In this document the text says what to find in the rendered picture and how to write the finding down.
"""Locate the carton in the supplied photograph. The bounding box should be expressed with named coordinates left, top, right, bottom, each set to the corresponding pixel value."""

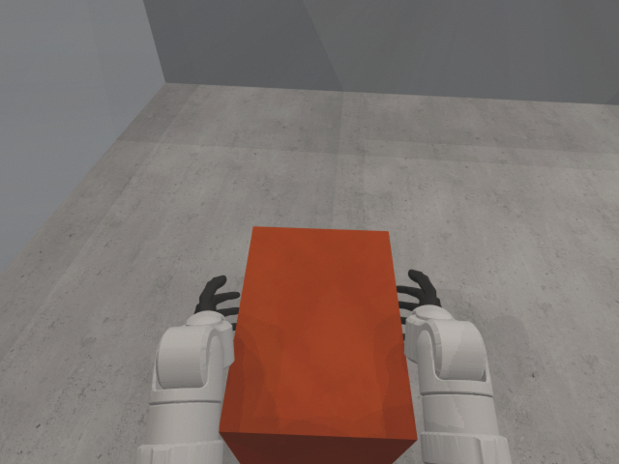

left=219, top=226, right=418, bottom=464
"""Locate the left robot hand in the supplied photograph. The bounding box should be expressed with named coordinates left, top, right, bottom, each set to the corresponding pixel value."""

left=194, top=275, right=240, bottom=341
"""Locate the right robot hand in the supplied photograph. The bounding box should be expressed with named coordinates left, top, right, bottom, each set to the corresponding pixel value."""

left=397, top=270, right=442, bottom=340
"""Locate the right robot forearm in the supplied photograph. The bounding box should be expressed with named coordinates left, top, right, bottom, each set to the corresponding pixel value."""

left=404, top=304, right=512, bottom=464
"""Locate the left robot forearm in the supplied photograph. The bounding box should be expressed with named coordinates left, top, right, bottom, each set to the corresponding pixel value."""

left=134, top=310, right=235, bottom=464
